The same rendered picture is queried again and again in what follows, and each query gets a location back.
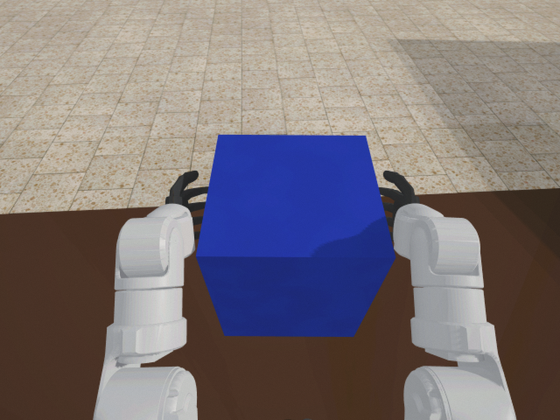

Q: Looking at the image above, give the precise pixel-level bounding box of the right robot upper arm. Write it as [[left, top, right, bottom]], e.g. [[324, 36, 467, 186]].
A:
[[403, 366, 515, 420]]

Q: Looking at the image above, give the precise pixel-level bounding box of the left robot hand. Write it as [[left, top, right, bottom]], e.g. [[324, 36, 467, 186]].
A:
[[165, 171, 208, 240]]

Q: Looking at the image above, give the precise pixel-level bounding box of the robot left forearm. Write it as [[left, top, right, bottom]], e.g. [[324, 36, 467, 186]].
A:
[[93, 204, 195, 420]]

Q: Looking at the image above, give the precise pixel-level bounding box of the carton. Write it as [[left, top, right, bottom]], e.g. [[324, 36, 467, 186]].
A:
[[196, 135, 396, 337]]

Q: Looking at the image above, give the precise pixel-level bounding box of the right robot hand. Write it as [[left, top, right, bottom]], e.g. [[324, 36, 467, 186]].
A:
[[379, 171, 420, 242]]

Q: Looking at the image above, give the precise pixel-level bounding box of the robot right forearm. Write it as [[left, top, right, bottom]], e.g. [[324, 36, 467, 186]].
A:
[[393, 203, 516, 420]]

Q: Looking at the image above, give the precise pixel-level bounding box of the left robot upper arm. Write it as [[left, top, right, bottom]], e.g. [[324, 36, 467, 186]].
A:
[[94, 367, 198, 420]]

